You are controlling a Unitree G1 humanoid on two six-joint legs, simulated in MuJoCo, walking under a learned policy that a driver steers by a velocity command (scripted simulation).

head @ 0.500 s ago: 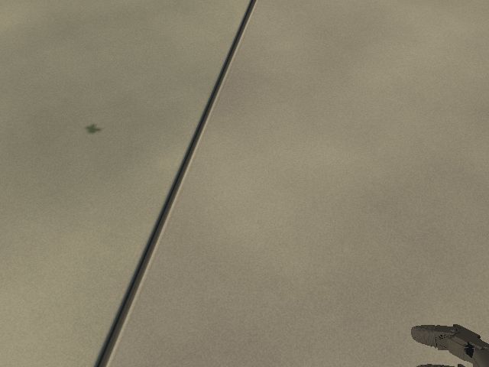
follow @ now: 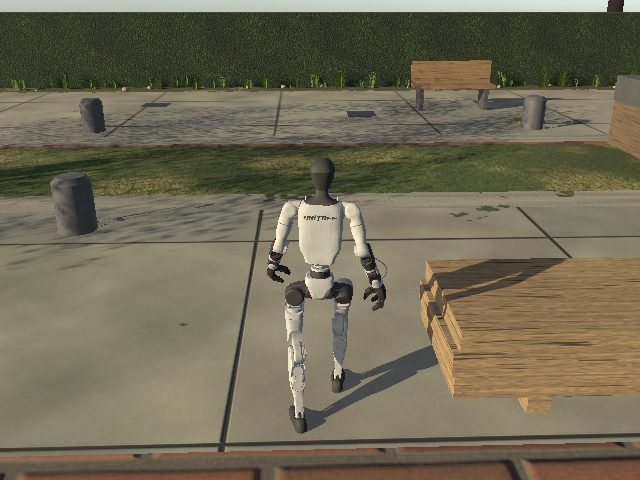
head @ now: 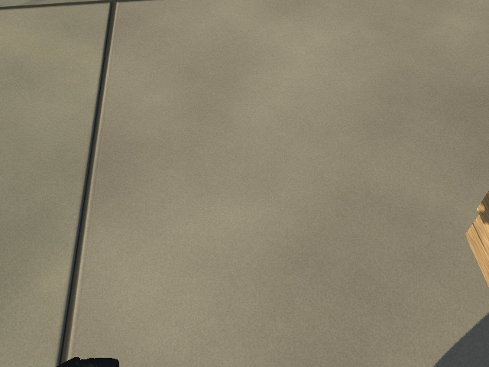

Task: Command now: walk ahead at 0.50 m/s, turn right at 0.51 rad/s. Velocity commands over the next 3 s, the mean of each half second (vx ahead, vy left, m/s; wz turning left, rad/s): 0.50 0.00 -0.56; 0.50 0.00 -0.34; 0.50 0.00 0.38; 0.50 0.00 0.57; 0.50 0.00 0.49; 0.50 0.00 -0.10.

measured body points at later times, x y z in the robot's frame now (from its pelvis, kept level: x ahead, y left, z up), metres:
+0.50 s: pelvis +0.29 -0.01 +0.00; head +0.32 -0.02 +0.45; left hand +0.41 +0.27 -0.10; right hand +0.45 -0.30 -0.06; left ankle +0.45 +0.08 -0.72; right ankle +0.14 -0.09 -0.72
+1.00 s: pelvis +0.53 -0.12 +0.00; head +0.56 -0.15 +0.45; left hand +0.85 -0.04 -0.06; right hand +0.37 -0.36 -0.13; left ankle +0.45 +0.08 -0.72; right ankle +0.58 -0.27 -0.72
